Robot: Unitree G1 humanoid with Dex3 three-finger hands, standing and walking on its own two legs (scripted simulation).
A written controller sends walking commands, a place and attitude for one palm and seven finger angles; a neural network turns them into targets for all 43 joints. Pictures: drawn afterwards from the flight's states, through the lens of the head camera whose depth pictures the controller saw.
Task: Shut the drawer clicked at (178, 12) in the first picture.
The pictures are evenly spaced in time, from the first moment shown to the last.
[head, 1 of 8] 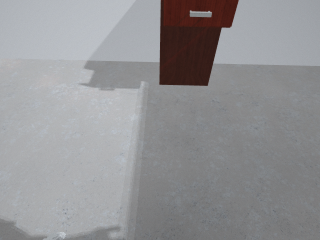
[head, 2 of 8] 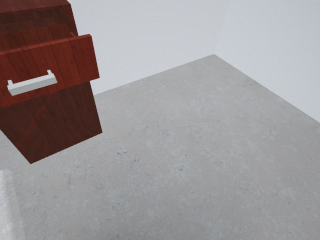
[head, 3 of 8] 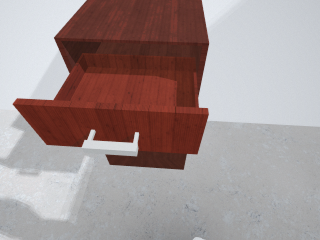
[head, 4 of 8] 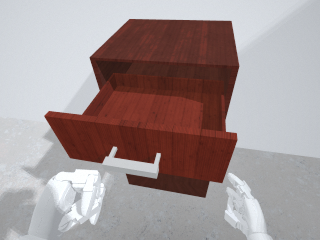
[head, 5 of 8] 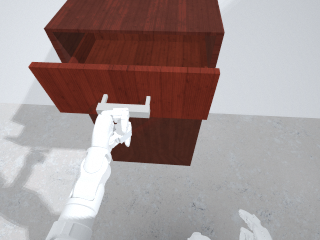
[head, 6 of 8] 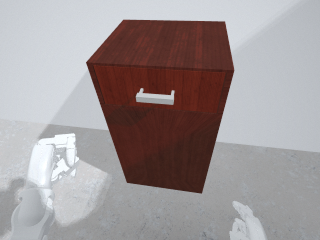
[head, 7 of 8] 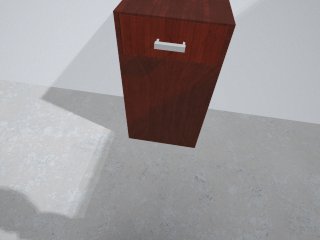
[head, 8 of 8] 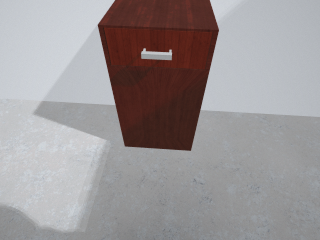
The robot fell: no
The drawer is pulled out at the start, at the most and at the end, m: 0.30 0.30 0.00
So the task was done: yes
